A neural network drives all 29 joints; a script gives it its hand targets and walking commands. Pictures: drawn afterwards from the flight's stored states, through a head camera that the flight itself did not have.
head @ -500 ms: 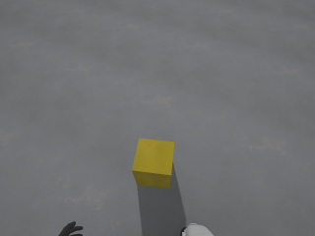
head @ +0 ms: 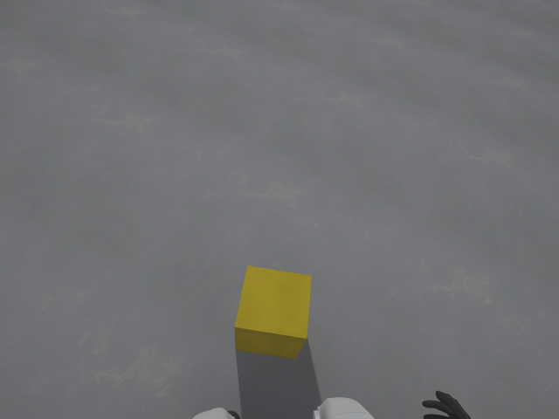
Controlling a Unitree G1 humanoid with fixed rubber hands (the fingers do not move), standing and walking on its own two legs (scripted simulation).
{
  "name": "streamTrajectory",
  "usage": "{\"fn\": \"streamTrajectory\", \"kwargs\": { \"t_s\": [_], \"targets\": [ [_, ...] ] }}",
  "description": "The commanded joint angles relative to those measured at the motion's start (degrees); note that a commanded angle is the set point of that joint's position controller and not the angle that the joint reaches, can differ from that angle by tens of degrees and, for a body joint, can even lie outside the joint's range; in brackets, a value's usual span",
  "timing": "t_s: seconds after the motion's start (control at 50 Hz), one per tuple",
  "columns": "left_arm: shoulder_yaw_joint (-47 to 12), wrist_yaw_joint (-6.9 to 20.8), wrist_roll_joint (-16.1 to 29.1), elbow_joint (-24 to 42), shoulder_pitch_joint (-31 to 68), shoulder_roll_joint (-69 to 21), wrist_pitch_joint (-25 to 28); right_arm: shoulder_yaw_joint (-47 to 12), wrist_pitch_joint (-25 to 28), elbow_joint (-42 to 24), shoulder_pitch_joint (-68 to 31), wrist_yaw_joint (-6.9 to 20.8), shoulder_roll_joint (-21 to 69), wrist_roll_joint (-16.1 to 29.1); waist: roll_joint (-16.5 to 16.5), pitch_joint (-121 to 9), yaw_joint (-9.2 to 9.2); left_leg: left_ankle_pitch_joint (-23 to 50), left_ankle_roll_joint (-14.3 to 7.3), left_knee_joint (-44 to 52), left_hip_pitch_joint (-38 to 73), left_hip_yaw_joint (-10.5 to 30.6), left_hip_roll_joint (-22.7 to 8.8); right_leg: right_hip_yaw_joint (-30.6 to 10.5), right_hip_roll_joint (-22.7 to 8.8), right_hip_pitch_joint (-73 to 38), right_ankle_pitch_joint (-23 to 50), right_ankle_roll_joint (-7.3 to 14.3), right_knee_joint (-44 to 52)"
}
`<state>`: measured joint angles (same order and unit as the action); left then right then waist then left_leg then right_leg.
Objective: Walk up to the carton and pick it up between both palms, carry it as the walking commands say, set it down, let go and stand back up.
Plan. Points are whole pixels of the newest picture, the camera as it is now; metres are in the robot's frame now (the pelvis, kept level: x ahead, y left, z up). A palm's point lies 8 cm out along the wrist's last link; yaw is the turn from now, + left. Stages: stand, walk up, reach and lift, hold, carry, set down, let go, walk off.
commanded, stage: walk up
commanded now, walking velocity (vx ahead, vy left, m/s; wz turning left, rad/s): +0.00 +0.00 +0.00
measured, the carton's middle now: (272, 314) +0.48 -0.04 -0.65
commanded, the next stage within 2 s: none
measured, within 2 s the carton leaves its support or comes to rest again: neither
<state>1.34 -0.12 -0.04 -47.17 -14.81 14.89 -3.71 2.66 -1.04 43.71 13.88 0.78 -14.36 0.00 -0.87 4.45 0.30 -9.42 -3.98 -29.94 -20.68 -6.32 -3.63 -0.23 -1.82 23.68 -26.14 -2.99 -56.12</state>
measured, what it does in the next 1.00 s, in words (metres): steps on the spot: right foot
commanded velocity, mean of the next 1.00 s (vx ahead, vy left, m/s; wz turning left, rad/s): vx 0.10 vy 0.04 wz -0.13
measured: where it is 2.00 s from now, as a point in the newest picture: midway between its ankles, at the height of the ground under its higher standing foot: outside the picture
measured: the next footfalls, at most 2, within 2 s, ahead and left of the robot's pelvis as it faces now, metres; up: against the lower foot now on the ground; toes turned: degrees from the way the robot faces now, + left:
right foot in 0.26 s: -0.01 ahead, -0.16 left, +0.00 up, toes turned +0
right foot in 1.24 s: +0.17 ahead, -0.17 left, +0.00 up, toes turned -6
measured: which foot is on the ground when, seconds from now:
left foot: down 0.00-1.00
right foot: up 0.00-0.24, down 0.26-0.88, up 0.90-1.00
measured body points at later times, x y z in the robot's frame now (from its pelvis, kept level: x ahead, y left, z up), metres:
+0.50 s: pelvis -0.03 -0.02 +0.00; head -0.02 +0.00 +0.45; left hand +0.04 +0.24 -0.14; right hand +0.07 -0.28 -0.12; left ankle +0.05 +0.07 -0.74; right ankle -0.05 -0.16 -0.74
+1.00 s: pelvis +0.01 +0.00 +0.00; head +0.03 +0.00 +0.45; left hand +0.09 +0.25 -0.14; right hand +0.07 -0.27 -0.12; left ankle +0.02 +0.07 -0.74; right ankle -0.02 -0.14 -0.68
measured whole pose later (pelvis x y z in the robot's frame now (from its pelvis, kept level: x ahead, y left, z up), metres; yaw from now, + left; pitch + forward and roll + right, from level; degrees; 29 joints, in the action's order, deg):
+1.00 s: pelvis +0.01 +0.00 +0.00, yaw -4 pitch +2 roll +0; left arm 1.3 -0.2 0.0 -47.4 -18.1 14.9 -1.4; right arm 2.1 -0.4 43.7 16.7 0.7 -13.9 0.0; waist -1.3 0.3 0.4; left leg -16.6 -3.7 -30.5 -16.1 -11.3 -1.4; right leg -1.1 -2.0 26.3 -24.7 -0.2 -56.3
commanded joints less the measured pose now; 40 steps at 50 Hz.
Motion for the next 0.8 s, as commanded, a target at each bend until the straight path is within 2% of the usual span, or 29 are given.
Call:
{"fn": "streamTrajectory", "kwargs": {
  "t_s": [0.0,0.06,0.08,0.12,0.18,0.2,0.22,0.24,0.26,0.28,0.3,0.34,0.36,0.38,0.4,0.42,0.46,0.52,0.58,0.6,0.62,0.64,0.66,0.68,0.7,0.72,0.74,0.76,0.78],
  "targets": [
    [1.21,0.03,-1.21,2.36,-0.1,3.26,-0.98,1.13,0.62,-0.98,1.56,-1.83,-5.72,-2.07,9.59,-5.6,1.36,-14.8,-1.08,17.56,5.49,12.09,-9.65,1.75,1.3,-0.86,2.62,1.21,5.81],
    [0.94,-0.06,-1.35,1.78,-0.73,3.12,-0.9,1.09,0.14,-0.49,2.33,-1.66,-6.61,-2.1,8.96,-4.68,1.7,-16.79,-3.06,18.05,6.67,14.68,-11.94,1.79,1.27,-1.62,0.28,1.55,10.62],
    [0.83,-0.15,-1.22,1.24,-1.82,3.04,-0.75,1.2,0.03,-0.58,2.62,-1.72,-6.64,-2.16,6.91,-5.49,1.52,-17.14,-3.1,17.89,7.16,15.27,-12.6,1.88,1.41,-2.98,-0.04,1.92,11.87],
    [0.51,0.23,-0.78,1.02,-2.52,3.37,-0.34,1.34,-0.37,-1.3,0.44,-1.6,-7.79,-2.42,6.55,-5.12,0.77,-18.77,-3.75,17.91,5.76,15.33,-12.39,2.46,1.36,-6.04,-0.05,2.49,16.63],
    [0.42,0.27,-0.42,-0.71,-6.99,3.64,0.37,1.87,-1.04,-2.21,-2.01,-1.49,-8.79,-2.36,7.63,-4.47,-1.15,-22.14,-1.61,16.8,0.55,12.61,-9.74,4.45,1.83,-13.74,6.64,3.71,26.58],
    [0.34,0.28,-0.54,-0.85,-7.72,3.5,0.72,1.41,-1.29,-2.24,-2.44,-1.27,-7.78,-1.91,5.11,-2.71,-1.42,-22.04,-0.55,15.74,0.16,11.63,-8.21,3.15,1.45,-13.87,6.47,4.7,31.24],
    [0.31,0.24,-0.87,-0.77,-8.17,4.31,1.04,1.26,-1.31,-2.25,-2.34,-1.06,-7.26,-1.29,2.37,-1.41,-1.29,-20.87,0.75,14.21,-1.1,10.61,-6.22,-1.25,-0.81,-13.19,5.99,5.88,33.51],
    [0.32,0.13,-1.03,-0.53,-7.52,5.12,1.28,0.65,-1.32,-2.43,-2.43,-0.57,-5.03,-0.94,-4.35,-1.23,-1.05,-17.85,2.12,10.51,0.61,7.73,-3.13,-7.25,-5.01,-9.48,0.06,6.86,39.28],
    [0.4,-0.09,-0.83,0.45,-4.71,6.29,1.57,0.35,-1.04,-2.46,-2.6,-0.16,-3.72,-1.02,-8.87,0.91,-0.57,-11.67,3.48,6.37,2.89,5.08,1.02,-13.11,-8.6,-4.25,-5.18,7.59,45.01],
    [0.61,-0.15,-0.68,1.34,0.61,7.45,1.58,0.44,-0.84,-2.2,-3.17,0.25,-4.0,-1.11,-11.27,2.18,0.44,-6.88,3.72,1.96,8.3,3.18,3.2,-13.41,-8.66,2.25,-7.48,8.09,47.05],
    [0.68,-0.19,-1.06,2.58,3.58,7.48,1.9,0.3,-0.61,-1.68,-2.04,0.59,-3.35,-1.46,-11.54,1.66,1.39,-5.26,3.43,-1.82,11.55,3.22,3.17,-12.18,-7.96,4.88,-6.61,7.59,47.25],
    [0.44,-0.17,-1.15,2.91,4.19,6.06,2.48,0.34,-0.31,-0.83,-0.73,0.57,-3.37,-2.0,-7.49,-0.48,1.77,-2.32,3.33,-0.99,12.61,3.72,2.59,-9.18,-6.39,2.62,-0.61,6.46,44.58],
    [0.61,-0.11,-0.89,3.11,2.66,5.53,2.73,0.11,-0.17,-0.49,0.04,0.34,-3.21,-2.12,-7.73,-1.74,1.6,-1.45,3.19,1.71,12.59,3.76,1.82,-7.94,-5.68,-0.18,2.82,5.82,43.22],
    [0.46,-0.14,-0.7,2.54,1.5,5.18,2.95,-0.01,0.22,-0.17,0.52,0.1,-3.49,-2.23,-5.64,-3.65,1.49,-0.29,3.14,4.26,13.36,4.38,1.08,-6.79,-5.03,-2.73,7.77,5.57,40.68],
    [0.59,-0.04,-0.44,2.44,0.49,4.83,3.19,-0.1,0.51,-0.03,0.83,-0.15,-3.61,-2.02,-6.49,-4.1,1.24,0.45,2.89,6.36,13.22,5.62,-0.33,-6.23,-4.97,-5.34,13.28,5.18,38.95],
    [0.57,-0.05,-0.37,2.64,-0.18,4.65,3.38,-0.12,0.75,0.45,1.17,-0.31,-4.21,-1.82,-4.65,-5.58,1.04,2.33,2.67,8.0,13.68,6.54,-1.25,-5.14,-4.19,-7.3,17.32,4.9,36.69],
    [0.28,0.24,-0.4,2.25,-0.83,3.24,3.23,-0.05,0.87,0.65,0.97,-0.25,-5.18,-1.75,0.38,-6.46,1.0,-3.11,1.68,10.79,12.42,8.34,-2.9,-3.09,-2.51,-8.01,13.66,4.58,34.49],
    [0.03,0.03,-0.97,1.63,-2.53,2.27,2.73,0.09,0.34,0.44,0.42,-0.42,-5.94,-2.13,2.83,-3.49,0.94,-14.81,1.19,15.59,9.07,12.59,-5.59,-0.7,-0.02,-6.02,8.44,4.61,31.84],
    [-0.01,0.06,-1.2,0.85,-3.73,2.53,2.76,0.51,0.17,0.13,-0.75,-0.62,-7.1,-2.23,3.18,-2.6,0.18,-18.35,1.11,17.09,5.75,13.72,-6.33,0.07,0.38,-7.53,8.1,4.67,31.17],
    [1.77,-0.8,-2.83,-0.63,-7.06,3.39,2.94,1.85,-0.21,1.52,2.69,-0.98,-7.5,-2.44,5.24,-4.89,0.58,-26.76,1.16,15.74,8.2,15.22,-9.37,1.38,-0.27,-4.44,0.12,2.07,25.86],
    [2.29,-1.41,-2.42,-0.7,-12.06,7.92,2.06,3.29,-1.21,-1.11,-0.02,-0.15,-12.11,-2.91,13.68,-6.35,-1.93,-40.48,2.47,14.17,-0.59,6.37,-5.47,-3.83,-3.14,-6.79,-7.95,5.8,24.68],
    [2.22,-0.61,-2.23,-0.08,-10.71,9.15,1.98,3.33,-1.69,-2.73,-5.3,-0.02,-10.49,-3.13,7.24,-0.86,-3.19,-42.28,4.29,13.04,-7.76,4.89,-4.04,-5.08,-3.09,-4.19,-12.63,6.98,27.52],
    [2.62,-0.17,-2.27,0.05,-9.12,9.32,1.94,3.06,-1.69,-3.72,-7.83,0.04,-9.74,-2.92,2.15,2.4,-3.65,-38.9,5.48,9.8,-9.91,3.36,-2.08,-7.61,-3.56,-2.53,-14.25,7.21,31.86],
    [3.2,-0.19,-2.53,-0.25,-9.53,9.75,2.26,2.67,-1.29,-4.87,-8.22,0.28,-8.25,-2.9,-3.04,1.59,-3.79,-33.21,5.45,3.95,-7.09,3.03,-1.66,-13.41,-6.58,-0.45,-17.25,7.98,37.32],
    [3.77,-0.4,-2.64,-0.81,-10.11,11.72,2.84,2.57,-0.77,-5.56,-8.33,0.48,-7.63,-2.63,-8.22,1.68,-4.54,-25.95,5.69,-2.77,-5.98,2.93,-0.07,-21.52,-10.12,0.33,-21.01,9.78,42.88],
    [4.4,-0.68,-2.78,-1.01,-8.06,12.76,3.32,2.27,-0.07,-5.04,-6.66,0.91,-6.4,-2.82,-11.87,0.94,-3.72,-17.0,5.44,-8.7,-3.63,2.79,1.84,-26.68,-13.28,-0.02,-19.69,10.68,46.42],
    [4.58,-0.92,-2.78,-0.79,-6.55,13.39,3.64,2.23,0.59,-4.11,-4.37,1.13,-6.15,-2.88,-11.53,-2.14,-2.84,-14.34,4.91,-10.23,-0.14,4.36,1.95,-27.85,-13.92,-1.32,-16.39,11.48,46.52],
    [4.5,-1.12,-2.67,-0.19,-5.75,12.8,4.02,1.86,1.1,-3.33,-2.58,1.13,-5.35,-2.61,-11.11,-4.44,-1.85,-13.61,4.65,-7.75,2.54,4.75,1.73,-25.61,-12.92,-2.72,-10.88,11.47,45.05],
    [4.25,-1.21,-2.4,0.31,-4.18,11.77,4.32,1.7,1.73,-2.12,-0.28,0.78,-4.82,-2.2,-8.45,-7.21,-0.07,-10.25,4.36,-3.23,9.04,4.17,1.84,-22.04,-11.03,-1.35,-4.73,10.35,41.6]
  ]
}}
